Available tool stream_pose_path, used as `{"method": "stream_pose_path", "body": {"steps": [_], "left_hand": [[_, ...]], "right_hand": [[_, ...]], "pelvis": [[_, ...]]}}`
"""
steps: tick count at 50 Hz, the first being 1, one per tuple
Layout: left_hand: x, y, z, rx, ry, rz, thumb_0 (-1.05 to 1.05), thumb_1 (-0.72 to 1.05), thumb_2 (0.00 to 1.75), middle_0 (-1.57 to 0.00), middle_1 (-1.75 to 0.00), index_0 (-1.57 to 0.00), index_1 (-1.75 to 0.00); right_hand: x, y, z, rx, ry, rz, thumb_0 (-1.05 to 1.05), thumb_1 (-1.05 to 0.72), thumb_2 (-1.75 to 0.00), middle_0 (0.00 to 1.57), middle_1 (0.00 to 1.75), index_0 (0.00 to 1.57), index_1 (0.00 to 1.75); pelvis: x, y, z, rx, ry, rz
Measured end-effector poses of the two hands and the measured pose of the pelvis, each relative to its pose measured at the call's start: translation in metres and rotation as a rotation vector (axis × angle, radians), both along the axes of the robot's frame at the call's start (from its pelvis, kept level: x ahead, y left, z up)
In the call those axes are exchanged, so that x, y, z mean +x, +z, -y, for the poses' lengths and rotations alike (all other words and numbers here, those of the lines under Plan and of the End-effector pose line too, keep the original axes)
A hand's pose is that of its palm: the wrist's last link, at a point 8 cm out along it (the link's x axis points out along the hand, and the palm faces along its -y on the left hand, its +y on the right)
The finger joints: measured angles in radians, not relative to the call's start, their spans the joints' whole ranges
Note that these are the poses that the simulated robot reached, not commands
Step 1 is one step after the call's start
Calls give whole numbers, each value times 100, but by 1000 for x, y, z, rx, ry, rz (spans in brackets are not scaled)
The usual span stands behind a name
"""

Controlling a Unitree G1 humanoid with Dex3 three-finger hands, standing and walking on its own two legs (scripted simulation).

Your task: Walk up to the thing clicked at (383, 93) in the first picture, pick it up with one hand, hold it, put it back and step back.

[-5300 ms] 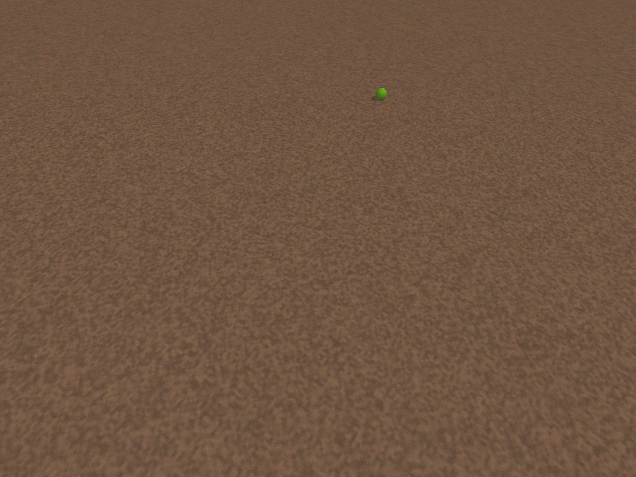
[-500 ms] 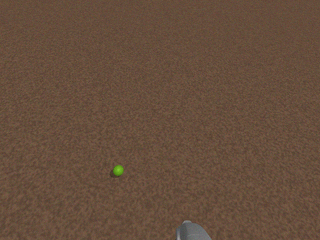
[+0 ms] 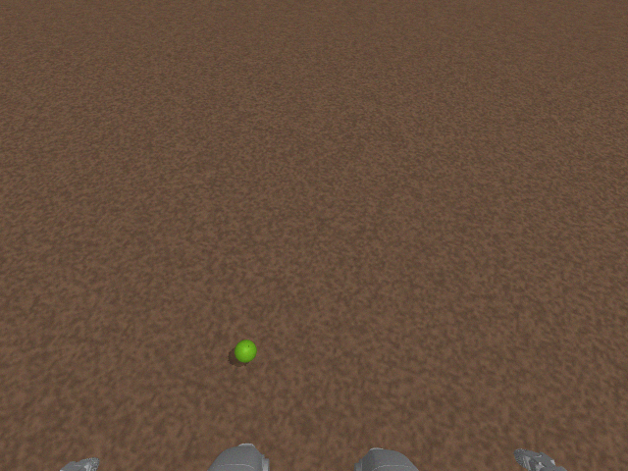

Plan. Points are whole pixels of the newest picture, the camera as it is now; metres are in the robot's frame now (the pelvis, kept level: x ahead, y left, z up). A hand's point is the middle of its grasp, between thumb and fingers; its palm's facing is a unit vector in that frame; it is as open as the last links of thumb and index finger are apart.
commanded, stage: walk up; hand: left
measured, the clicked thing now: (245, 351) +0.52 +0.19 -0.71
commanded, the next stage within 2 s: stand in 1.12 s
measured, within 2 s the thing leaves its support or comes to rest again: neither
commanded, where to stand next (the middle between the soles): +0.10 -0.01 m, yaw +0 degrees
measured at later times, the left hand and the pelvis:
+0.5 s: hand out of the picture +0.08 +0.26 -0.13, palm faces +0.01 -0.94 -0.35, open 7.4 cm; pelvis +0.02 +0.00 +0.03, yaw +1 degrees
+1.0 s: hand out of the picture +0.10 +0.25 -0.12, palm faces -0.01 -0.94 -0.33, open 7.4 cm; pelvis +0.02 +0.00 +0.04, yaw +0 degrees
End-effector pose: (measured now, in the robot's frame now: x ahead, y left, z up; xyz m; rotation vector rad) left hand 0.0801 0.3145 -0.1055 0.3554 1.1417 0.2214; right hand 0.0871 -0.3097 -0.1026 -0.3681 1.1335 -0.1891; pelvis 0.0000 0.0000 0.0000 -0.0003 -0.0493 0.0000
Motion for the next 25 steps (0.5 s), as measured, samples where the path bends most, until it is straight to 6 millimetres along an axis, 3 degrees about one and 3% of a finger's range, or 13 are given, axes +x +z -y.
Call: {"method": "stream_pose_path", "body": {"steps": [6, 16, 25], "left_hand": [[-6, -7, 3, -32, 12, -50, 0, 91, 90, -21, -30, -20, -30], [-16, 3, 6, -43, 49, -120, 1, 91, 90, -21, -30, -20, -30], [-3, 17, 8, -37, 58, -106, 1, 91, 90, -21, -30, -20, -30]], "right_hand": [[19, 9, -8, 3, 3, -7, 1, -91, -89, 20, 30, 20, 30], [43, 15, -15, 32, 21, -25, 1, -91, -89, 20, 30, 20, 30], [48, 18, -17, 54, 5, -32, 0, -91, -89, 20, 30, 20, 30]], "pelvis": [[6, 6, -1, -13, 7, -7], [14, 21, 0, -14, 13, -15], [18, 30, 0, -7, 9, -7]]}}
